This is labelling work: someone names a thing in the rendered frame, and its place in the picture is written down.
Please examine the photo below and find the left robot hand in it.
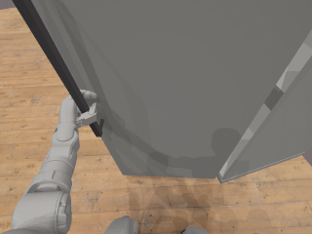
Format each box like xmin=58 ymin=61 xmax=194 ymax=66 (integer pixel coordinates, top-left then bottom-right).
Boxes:
xmin=58 ymin=89 xmax=98 ymax=129

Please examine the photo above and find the handle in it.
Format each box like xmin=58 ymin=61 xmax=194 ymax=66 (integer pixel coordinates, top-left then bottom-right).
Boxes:
xmin=12 ymin=0 xmax=104 ymax=137

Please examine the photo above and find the fridge door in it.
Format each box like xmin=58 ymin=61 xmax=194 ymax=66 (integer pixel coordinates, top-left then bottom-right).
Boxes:
xmin=31 ymin=0 xmax=312 ymax=179

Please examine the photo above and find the left robot upper arm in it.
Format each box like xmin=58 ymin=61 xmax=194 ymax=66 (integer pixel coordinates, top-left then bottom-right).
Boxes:
xmin=0 ymin=191 xmax=72 ymax=234

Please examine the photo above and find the left robot thigh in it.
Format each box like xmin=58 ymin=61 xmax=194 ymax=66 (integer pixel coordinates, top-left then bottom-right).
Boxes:
xmin=103 ymin=216 xmax=137 ymax=234

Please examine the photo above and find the left robot forearm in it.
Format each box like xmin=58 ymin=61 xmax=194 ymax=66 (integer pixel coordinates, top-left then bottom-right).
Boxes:
xmin=11 ymin=122 xmax=80 ymax=230

